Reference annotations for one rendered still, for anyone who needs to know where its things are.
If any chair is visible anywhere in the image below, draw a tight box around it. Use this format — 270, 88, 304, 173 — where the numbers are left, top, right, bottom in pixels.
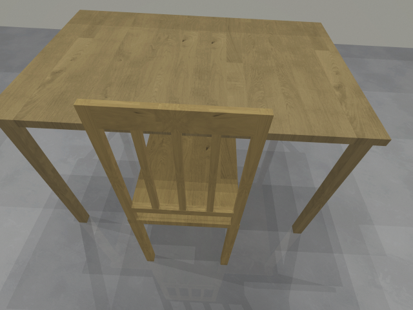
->
74, 99, 274, 265

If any table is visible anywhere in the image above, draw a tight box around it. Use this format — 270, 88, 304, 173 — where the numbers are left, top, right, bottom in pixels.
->
0, 10, 391, 234

